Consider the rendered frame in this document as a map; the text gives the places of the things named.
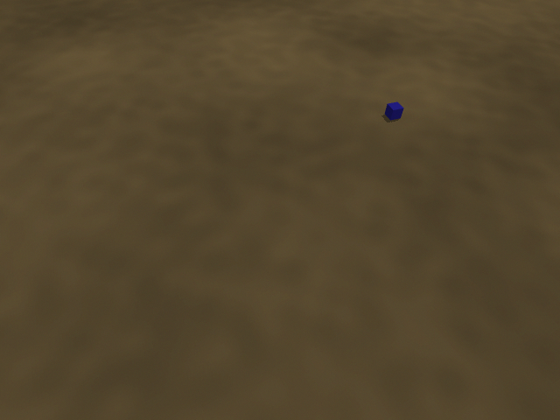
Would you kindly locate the cube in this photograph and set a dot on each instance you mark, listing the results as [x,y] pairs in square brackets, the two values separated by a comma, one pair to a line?
[394,111]

